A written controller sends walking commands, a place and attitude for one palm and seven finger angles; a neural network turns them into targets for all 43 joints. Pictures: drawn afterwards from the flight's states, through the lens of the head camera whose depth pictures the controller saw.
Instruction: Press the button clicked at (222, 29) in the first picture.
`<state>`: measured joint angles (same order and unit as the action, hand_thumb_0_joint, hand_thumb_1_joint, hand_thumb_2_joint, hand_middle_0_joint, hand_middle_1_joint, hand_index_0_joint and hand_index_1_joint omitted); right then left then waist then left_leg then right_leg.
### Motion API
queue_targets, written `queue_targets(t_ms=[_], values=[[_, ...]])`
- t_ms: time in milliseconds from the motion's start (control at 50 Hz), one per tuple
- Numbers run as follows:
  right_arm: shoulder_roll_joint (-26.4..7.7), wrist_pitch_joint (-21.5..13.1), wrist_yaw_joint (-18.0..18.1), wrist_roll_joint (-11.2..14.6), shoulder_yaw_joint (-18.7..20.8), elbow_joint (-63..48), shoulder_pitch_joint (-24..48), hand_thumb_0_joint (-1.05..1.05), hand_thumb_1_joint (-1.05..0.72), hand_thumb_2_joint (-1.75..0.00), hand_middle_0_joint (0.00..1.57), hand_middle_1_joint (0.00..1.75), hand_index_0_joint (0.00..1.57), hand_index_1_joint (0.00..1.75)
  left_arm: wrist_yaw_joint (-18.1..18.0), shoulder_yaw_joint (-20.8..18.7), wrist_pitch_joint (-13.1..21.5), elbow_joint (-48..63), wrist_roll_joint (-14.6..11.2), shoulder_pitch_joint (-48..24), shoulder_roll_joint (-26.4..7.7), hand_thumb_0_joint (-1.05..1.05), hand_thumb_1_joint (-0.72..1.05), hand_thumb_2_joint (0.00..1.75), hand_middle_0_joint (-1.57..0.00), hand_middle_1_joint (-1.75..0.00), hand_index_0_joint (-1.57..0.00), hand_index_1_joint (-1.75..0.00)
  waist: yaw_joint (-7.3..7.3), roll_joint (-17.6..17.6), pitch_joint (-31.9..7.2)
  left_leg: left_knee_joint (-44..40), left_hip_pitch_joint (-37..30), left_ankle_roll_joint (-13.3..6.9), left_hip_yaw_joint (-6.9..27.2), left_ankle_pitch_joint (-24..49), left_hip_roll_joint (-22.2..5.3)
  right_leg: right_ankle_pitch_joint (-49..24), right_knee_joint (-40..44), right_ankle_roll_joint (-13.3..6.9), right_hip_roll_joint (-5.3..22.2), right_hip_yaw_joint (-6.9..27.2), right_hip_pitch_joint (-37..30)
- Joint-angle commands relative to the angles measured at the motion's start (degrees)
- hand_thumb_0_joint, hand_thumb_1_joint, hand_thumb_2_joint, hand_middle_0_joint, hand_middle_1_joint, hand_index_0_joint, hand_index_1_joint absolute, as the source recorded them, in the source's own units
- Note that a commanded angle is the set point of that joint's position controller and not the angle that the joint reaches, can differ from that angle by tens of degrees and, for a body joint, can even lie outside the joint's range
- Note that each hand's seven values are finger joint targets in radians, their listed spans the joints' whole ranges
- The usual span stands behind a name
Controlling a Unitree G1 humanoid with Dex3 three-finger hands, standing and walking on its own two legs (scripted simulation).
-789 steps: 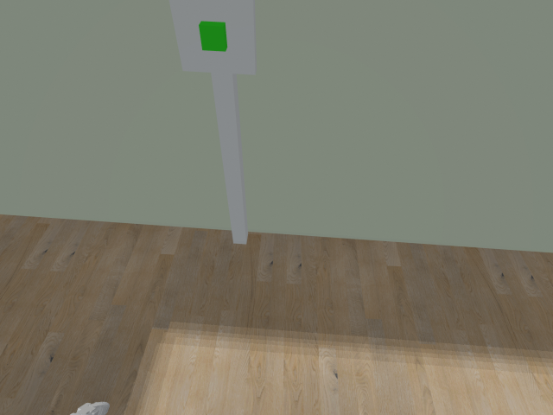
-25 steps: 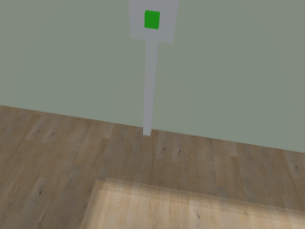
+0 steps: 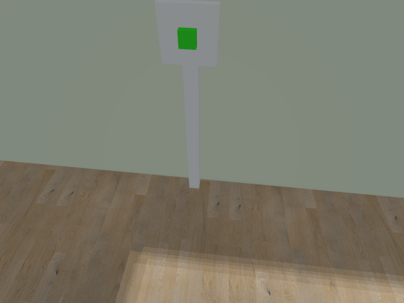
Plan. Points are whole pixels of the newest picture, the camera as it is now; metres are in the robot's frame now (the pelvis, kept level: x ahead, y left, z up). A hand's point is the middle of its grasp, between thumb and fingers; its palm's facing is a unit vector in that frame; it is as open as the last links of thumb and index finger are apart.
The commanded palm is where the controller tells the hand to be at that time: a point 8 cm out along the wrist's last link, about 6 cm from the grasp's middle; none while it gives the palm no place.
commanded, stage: let the arm hang, fingers relaxed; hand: left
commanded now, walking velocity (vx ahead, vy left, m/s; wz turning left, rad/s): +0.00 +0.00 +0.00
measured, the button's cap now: (187, 38) +0.84 +0.09 +0.14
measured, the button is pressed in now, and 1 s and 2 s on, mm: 0 0 0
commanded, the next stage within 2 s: stand and wait in 0.18 s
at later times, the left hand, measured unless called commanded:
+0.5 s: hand out of the picture +0.06 +0.21 -0.16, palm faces +0.00 -0.96 -0.29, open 7.4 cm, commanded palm none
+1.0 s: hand out of the picture +0.11 +0.20 -0.16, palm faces -0.01 -0.95 -0.30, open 7.4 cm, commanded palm none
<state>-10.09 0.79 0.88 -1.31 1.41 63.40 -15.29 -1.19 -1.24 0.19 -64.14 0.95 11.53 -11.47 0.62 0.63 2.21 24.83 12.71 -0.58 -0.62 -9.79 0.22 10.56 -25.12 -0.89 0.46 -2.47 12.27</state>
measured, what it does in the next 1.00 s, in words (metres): stands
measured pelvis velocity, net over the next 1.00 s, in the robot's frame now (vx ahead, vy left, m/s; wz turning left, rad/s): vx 0.05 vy -0.02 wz -0.01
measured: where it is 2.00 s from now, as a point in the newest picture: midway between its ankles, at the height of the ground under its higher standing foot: outside the picture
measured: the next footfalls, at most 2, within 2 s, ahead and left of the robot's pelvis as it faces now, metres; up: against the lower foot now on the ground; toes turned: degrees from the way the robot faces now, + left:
none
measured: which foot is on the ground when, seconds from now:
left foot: down 0.00-1.00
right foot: down 0.00-1.00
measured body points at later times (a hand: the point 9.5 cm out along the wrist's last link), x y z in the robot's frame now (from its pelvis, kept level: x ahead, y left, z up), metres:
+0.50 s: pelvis +0.02 -0.01 +0.00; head +0.05 -0.02 +0.45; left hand +0.07 +0.26 -0.14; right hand +0.06 -0.27 -0.15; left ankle +0.04 +0.11 -0.74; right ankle +0.04 -0.11 -0.74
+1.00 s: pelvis +0.05 -0.02 +0.01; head +0.06 -0.03 +0.46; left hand +0.11 +0.25 -0.13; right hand +0.10 -0.29 -0.15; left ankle +0.04 +0.11 -0.74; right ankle +0.04 -0.11 -0.74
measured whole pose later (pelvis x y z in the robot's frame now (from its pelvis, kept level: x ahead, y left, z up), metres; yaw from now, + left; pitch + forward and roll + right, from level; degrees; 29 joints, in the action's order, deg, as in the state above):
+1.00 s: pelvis +0.05 -0.02 +0.01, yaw -1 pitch -2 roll +0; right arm -15.2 0.2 0.9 -0.9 0.9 64.7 -8.1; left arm -0.9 -1.1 1.2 -65.5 0.6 7.6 -15.1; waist 0.4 1.0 3.2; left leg 18.7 6.7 1.3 -0.5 -10.5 -1.5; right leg 11.2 -19.0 -2.2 -1.4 -2.5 6.4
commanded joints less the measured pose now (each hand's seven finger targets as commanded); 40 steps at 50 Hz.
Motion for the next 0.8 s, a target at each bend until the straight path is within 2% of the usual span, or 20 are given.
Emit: queue_targets(t_ms=[0, 100, 220, 260, 320, 420, 500, 560, 620, 780], values=[[-8.56, -1.09, 0.36, -0.03, 1.29, -2.11, -1.72, 0.0, -0.9, -0.9, 0.2, 0.3, 0.2, 0.3, -0.26, -2.1, 0.75, 1.96, -0.04, 1.74, -9.7, 0.0, 0.9, 0.9, -0.2, -0.3, -0.2, -0.3, -0.52, 0.99, 2.98, -7.29, 2.77, -1.62, 6.33, -7.17, -5.18, 9.57, 7.56, -2.6, 5.21, 6.33, 1.23], [-8.92, -1.27, 0.39, 0.15, 1.28, -1.98, -0.15, 0.0, -0.9, -0.9, 0.2, 0.3, 0.2, 0.3, -0.2, -2.09, 1.12, 2.22, -0.16, -0.04, -10.23, 0.0, 0.9, 0.9, -0.2, -0.3, -0.2, -0.3, -0.4, -0.02, 1.53, -6.15, 0.04, -1.34, 5.4, -1.56, -5.26, 6.02, 8.3, -2.57, 5.73, 6.62, 0.11], [-10.01, -1.34, 0.4, 0.16, 1.1, -1.51, 1.18, 0.0, -0.9, -0.9, 0.2, 0.3, 0.2, 0.3, -0.12, -2.02, 1.23, 1.98, -0.28, -1.67, -11.1, 0.0, 0.9, 0.9, -0.2, -0.3, -0.2, -0.3, -0.15, 0.4, 0.6, -6.58, -1.32, -1.04, 5.43, 0.85, -5.78, 3.86, 8.68, -2.43, 5.98, 6.47, -1.31], [-10.41, -1.37, 0.43, 0.21, 1.07, -1.37, 1.78, 0.0, -0.9, -0.9, 0.2, 0.3, 0.2, 0.3, -0.1, -1.93, 1.37, 1.72, -0.35, -1.7, -11.3, 0.0, 0.9, 0.9, -0.2, -0.3, -0.2, -0.3, -0.19, -0.41, -0.41, -6.39, -2.38, -0.97, 5.11, 2.23, -5.94, 1.91, 8.89, -2.39, 6.14, 6.4, -2.21], [-11.14, -1.23, 0.42, 0.25, 1.06, -1.29, 2.54, 0.0, -0.9, -0.9, 0.2, 0.3, 0.2, 0.3, -0.12, -1.82, 1.42, 1.56, -0.38, -2.3, -11.74, 0.0, 0.9, 0.9, -0.2, -0.3, -0.2, -0.3, 0.01, -0.29, 0.16, -6.63, -2.98, -0.8, 4.99, 2.17, -6.07, 1.85, 9.36, -2.38, 6.23, 6.52, -1.71], [-11.79, -1.29, 0.43, 0.33, 0.99, -0.99, 3.54, 0.0, -0.9, -0.9, 0.2, 0.3, 0.2, 0.3, -0.15, -1.75, 1.6, 1.07, -0.4, -2.58, -12.58, 0.0, 0.9, 0.9, -0.2, -0.3, -0.2, -0.3, 0.0, 0.41, -1.49, -6.74, -4.49, -0.73, 4.99, 4.14, -6.36, -1.71, 9.3, -2.28, 6.35, 6.6, -3.3], [-12.7, -1.25, 0.47, 0.44, 0.98, -1.02, 4.43, 0.0, -0.9, -0.9, 0.2, 0.3, 0.2, 0.3, -0.17, -1.69, 1.7, 0.83, -0.4, -2.62, -13.03, 0.0, 0.9, 0.9, -0.2, -0.3, -0.2, -0.3, -0.07, -0.7, -1.33, -6.92, -5.32, -0.64, 4.82, 5.27, -6.56, -3.8, 9.44, -2.13, 6.28, 6.35, -3.36], [-13.01, -1.4, 0.52, 0.35, 0.89, -0.91, 5.1, 0.0, -0.9, -0.9, 0.2, 0.3, 0.2, 0.3, -0.17, -1.54, 1.76, 0.69, -0.49, -2.82, -13.05, 0.0, 0.9, 0.9, -0.2, -0.3, -0.2, -0.3, -0.08, 0.42, -2.4, -7.04, -6.05, -0.59, 4.9, 6.74, -6.75, -6.39, 9.1, -2.09, 6.51, 6.22, -4.58], [-13.22, -1.3, 0.52, 0.4, 0.88, -0.93, 5.88, 0.0, -0.9, -0.9, 0.2, 0.3, 0.2, 0.3, -0.2, -1.55, 1.74, 0.61, -0.44, -3.2, -13.27, 0.0, 0.9, 0.9, -0.2, -0.3, -0.2, -0.3, -0.06, -0.17, -1.39, -7.36, -6.14, -0.51, 4.83, 6.22, -6.8, -6.14, 9.5, -1.98, 6.46, 6.25, -4.01], [-14.1, -1.53, 0.54, 0.38, 0.86, -1.07, 6.59, 0.0, -0.9, -0.9, 0.2, 0.3, 0.2, 0.3, -0.19, -1.67, 1.97, 0.96, -0.44, -3.79, -13.81, 0.0, 0.9, 0.9, -0.2, -0.3, -0.2, -0.3, -0.02, -0.05, -2.6, -7.8, -7.12, -0.34, 4.55, 7.63, -7.08, -8.92, 9.56, -1.96, 6.54, 6.55, -5.48]])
